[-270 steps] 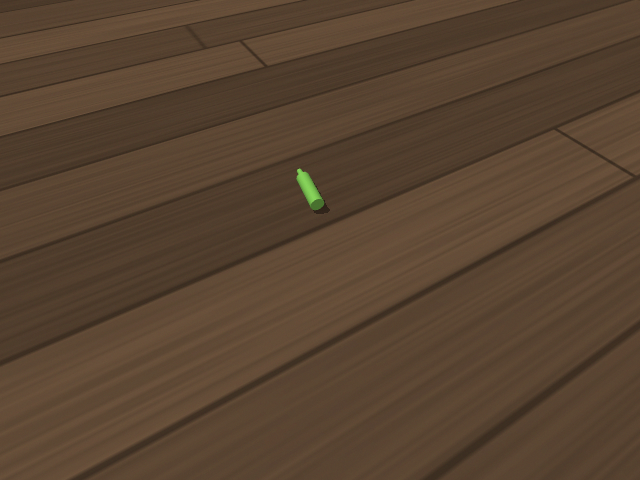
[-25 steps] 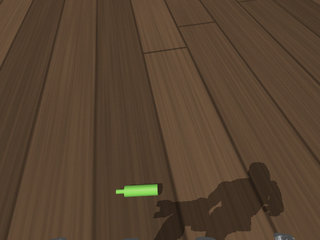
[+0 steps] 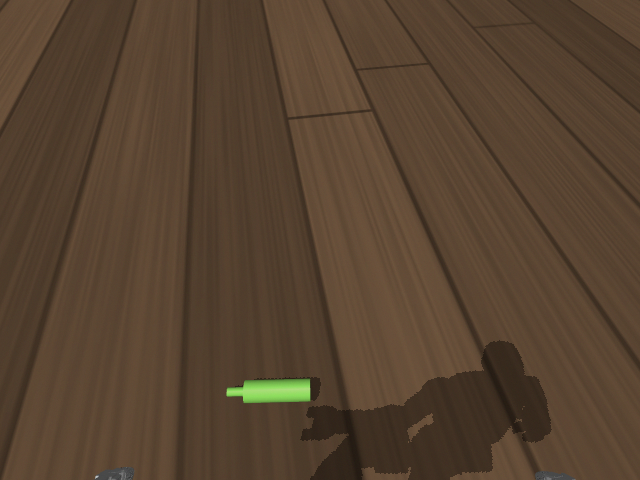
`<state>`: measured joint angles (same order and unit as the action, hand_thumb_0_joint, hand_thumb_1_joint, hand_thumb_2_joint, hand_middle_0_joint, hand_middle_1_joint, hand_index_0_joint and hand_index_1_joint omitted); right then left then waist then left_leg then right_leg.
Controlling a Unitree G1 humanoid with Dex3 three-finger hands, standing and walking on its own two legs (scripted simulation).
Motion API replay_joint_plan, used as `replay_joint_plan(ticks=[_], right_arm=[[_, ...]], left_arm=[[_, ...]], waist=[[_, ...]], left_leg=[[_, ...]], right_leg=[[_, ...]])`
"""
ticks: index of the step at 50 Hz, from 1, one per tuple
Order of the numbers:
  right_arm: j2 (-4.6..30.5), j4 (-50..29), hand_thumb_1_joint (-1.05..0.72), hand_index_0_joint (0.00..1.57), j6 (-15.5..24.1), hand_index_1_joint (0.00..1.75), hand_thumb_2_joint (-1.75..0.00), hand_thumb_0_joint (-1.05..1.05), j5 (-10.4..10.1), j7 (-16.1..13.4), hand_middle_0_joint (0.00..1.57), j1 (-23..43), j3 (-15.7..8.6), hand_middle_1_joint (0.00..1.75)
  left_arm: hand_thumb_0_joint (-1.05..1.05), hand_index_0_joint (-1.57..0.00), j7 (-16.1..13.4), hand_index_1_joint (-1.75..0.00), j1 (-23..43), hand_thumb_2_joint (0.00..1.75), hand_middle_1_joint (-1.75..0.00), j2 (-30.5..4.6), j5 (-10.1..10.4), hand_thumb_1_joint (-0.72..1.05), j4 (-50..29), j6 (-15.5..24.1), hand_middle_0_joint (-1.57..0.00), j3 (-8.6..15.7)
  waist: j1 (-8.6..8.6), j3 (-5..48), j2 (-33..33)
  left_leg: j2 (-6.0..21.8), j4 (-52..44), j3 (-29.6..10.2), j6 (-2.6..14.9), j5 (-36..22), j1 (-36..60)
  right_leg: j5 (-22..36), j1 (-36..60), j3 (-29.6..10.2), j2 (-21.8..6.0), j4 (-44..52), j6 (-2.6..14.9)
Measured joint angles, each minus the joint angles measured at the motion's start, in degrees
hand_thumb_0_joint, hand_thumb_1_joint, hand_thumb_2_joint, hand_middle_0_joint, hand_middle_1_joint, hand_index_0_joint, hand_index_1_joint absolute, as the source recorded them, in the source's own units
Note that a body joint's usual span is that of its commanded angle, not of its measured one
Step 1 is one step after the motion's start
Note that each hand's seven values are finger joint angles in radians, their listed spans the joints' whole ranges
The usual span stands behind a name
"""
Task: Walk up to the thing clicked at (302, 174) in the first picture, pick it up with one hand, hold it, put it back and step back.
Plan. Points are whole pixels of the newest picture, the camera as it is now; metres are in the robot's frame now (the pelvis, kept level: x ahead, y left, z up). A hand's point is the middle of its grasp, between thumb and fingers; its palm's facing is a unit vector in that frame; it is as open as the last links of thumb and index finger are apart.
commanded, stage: walk up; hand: left
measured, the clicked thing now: (269, 390) +0.45 +0.17 -0.74
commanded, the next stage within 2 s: stand in 0.34 s
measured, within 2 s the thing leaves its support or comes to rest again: neither
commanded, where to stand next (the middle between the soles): +0.05 -0.03 m, yaw +2 degrees
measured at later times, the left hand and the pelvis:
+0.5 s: hand out of the picture +0.08 +0.25 -0.15, palm faces +0.02 -0.95 -0.32, open 7.4 cm; pelvis +0.01 +0.00 +0.00, yaw +1 degrees
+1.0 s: hand out of the picture +0.10 +0.25 -0.15, palm faces +0.00 -0.94 -0.34, open 7.4 cm; pelvis +0.02 +0.00 +0.01, yaw +1 degrees
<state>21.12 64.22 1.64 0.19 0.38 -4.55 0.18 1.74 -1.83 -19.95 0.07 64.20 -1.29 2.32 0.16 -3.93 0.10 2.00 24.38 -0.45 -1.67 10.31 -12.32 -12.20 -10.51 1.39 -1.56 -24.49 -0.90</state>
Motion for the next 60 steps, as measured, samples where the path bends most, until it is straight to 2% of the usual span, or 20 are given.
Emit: replay_joint_plan(ticks=[19,33,60], right_arm=[[-0.64,-0.01,-0.9,0.21,-0.59,0.3,-0.89,0.0,0.43,0.22,0.2,0.75,-0.3,0.3],[-0.77,0.91,-0.9,0.21,-1.06,0.3,-0.89,0.0,0.56,0.75,0.2,0.64,-0.44,0.3],[-0.46,1.57,-0.9,0.21,-1.28,0.3,-0.89,0.0,0.33,0.57,0.2,-0.26,-0.32,0.3]], left_arm=[[0.01,-0.2,-0.24,-0.3,-2.46,0.9,-0.29,0.52,-0.34,0.9,1.0,0.44,-0.21,-0.28],[0.01,-0.2,-0.79,-0.3,-3.34,0.9,-0.29,0.83,-0.43,0.9,1.45,1.93,-0.21,-1.29],[0.01,-0.2,-1.05,-0.3,-3.53,0.9,-0.29,0.48,-0.37,0.9,0.87,1.88,-0.21,-1.73]], waist=[[0.49,0.37,-0.55],[0.19,0.72,-1.08],[-0.15,0.94,-0.88]], left_leg=[[-0.31,-1.93,-0.72,0.08,-0.71,1.33],[-0.45,-4.89,-0.47,0.0,-1.47,3.75],[-0.17,-6.24,-0.42,-0.31,-1.35,5.19]], right_leg=[[0.71,1.94,0.81,-0.27,2.49,-0.22],[1.12,3.93,0.67,-0.41,4.68,-0.3],[0.92,5.24,0.68,-0.14,5.83,-0.03]])
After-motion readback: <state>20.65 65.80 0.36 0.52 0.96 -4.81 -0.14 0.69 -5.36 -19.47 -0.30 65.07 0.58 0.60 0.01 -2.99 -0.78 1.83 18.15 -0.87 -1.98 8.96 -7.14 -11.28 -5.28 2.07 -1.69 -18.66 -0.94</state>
